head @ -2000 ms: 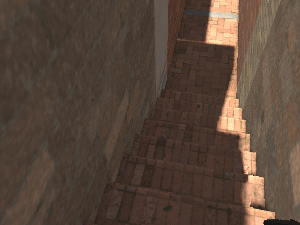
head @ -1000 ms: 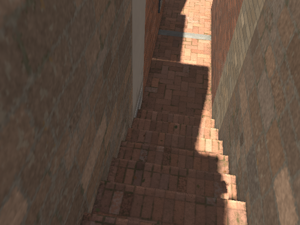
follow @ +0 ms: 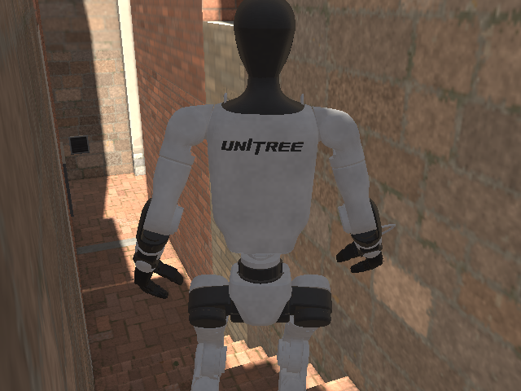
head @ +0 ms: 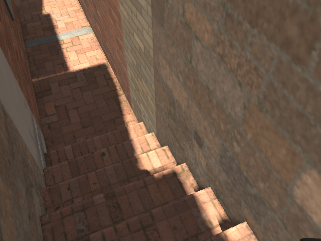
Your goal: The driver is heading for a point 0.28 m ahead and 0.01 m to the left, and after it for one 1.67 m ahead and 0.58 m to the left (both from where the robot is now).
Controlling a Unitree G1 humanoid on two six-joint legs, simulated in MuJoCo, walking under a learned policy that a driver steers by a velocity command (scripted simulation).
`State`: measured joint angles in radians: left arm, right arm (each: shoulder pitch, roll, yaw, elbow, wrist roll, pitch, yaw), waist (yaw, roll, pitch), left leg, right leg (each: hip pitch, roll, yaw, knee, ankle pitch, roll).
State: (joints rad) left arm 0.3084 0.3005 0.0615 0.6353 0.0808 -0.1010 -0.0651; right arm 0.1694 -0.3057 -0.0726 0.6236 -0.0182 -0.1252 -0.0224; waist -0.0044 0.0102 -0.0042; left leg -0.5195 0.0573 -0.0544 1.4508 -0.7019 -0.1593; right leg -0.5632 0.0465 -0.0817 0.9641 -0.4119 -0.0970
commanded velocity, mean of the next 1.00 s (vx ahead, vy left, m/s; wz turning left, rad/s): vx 0.19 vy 0.00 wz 0.03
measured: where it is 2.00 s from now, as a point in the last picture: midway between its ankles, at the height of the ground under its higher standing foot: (113, 221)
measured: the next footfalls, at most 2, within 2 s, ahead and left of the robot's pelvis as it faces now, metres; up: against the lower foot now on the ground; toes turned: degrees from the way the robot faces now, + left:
left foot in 0.36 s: +0.04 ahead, +0.18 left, +0.00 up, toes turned -3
right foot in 1.28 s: +0.37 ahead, +0.02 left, -0.17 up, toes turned +25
